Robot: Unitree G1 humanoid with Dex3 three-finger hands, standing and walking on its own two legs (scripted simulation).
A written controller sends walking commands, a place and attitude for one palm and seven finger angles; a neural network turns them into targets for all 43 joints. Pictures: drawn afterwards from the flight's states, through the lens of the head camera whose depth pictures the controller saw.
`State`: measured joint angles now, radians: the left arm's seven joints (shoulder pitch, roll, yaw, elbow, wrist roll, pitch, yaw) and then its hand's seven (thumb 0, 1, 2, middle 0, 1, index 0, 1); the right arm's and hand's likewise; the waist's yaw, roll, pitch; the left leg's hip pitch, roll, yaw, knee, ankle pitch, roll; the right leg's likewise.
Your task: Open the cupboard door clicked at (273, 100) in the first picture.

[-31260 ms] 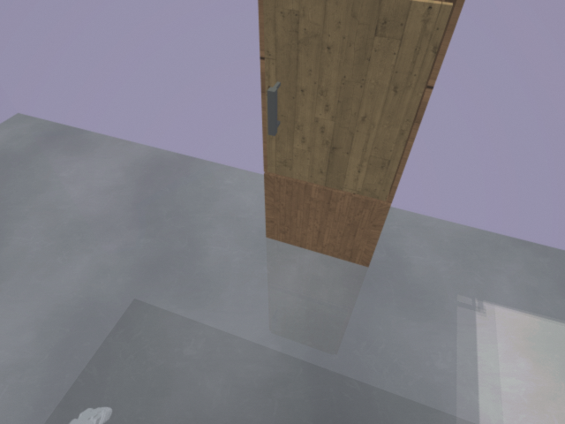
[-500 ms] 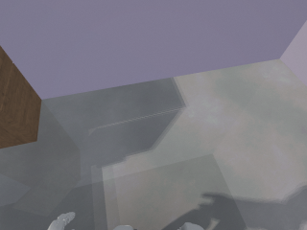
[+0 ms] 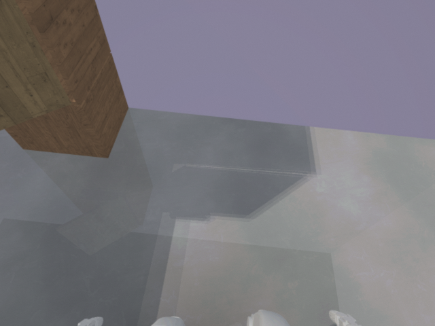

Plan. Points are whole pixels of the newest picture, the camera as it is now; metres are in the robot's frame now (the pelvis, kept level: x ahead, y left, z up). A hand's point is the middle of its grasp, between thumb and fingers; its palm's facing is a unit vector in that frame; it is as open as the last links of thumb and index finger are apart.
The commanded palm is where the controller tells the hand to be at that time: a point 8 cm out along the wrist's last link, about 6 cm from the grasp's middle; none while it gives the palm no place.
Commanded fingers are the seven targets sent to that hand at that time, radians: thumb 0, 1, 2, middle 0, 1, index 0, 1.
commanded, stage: turn to face it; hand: left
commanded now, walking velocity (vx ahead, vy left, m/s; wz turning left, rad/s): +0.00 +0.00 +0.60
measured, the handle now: out of the picture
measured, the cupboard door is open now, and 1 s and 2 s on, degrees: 41 41 41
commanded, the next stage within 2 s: take the last steps up to it in 0.96 s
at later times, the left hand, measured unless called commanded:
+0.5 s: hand out of the picture +0.01 +0.18 -0.17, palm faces +0.33 -0.92 -0.22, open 7.4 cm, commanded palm none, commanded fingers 0.00 0.90 0.90 -0.20 -0.30 -0.20 -0.30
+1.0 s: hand out of the picture +0.00 +0.14 -0.15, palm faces +0.53 -0.81 -0.25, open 7.4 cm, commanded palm none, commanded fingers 0.00 0.90 0.90 -0.20 -0.30 -0.20 -0.30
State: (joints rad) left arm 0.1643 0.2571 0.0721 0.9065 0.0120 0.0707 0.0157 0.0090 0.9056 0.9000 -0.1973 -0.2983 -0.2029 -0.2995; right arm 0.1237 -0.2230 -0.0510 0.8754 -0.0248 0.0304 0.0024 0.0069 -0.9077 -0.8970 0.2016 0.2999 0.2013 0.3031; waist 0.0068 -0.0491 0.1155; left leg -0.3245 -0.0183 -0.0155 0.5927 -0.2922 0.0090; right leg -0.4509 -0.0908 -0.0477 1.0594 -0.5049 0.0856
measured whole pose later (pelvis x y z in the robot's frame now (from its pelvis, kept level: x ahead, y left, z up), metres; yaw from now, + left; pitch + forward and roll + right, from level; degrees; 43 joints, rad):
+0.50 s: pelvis +0.02 -0.03 -0.01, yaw +19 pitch +1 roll +1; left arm 0.23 0.22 0.05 0.89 0.01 0.03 0.01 0.01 0.90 0.90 -0.20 -0.30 -0.21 -0.30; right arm 0.11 -0.25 -0.07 0.88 -0.02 0.05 0.03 0.01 -0.91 -0.90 0.20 0.30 0.20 0.30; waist -0.01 -0.05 0.10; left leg -0.31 0.00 0.07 0.58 -0.27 0.01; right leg -0.29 -0.16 -0.18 0.73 -0.45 0.06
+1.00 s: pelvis +0.05 -0.06 +0.01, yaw +31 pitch +0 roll +2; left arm 0.23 0.19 0.04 0.91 0.03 0.01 0.02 0.01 0.90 0.90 -0.20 -0.30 -0.20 -0.30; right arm 0.14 -0.23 -0.07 0.95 -0.01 0.07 0.01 0.01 -0.91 -0.90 0.20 0.30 0.20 0.30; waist 0.01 -0.02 0.09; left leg -0.40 -0.02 0.03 0.93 -0.50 -0.04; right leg -0.22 -0.09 -0.09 0.51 -0.29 0.00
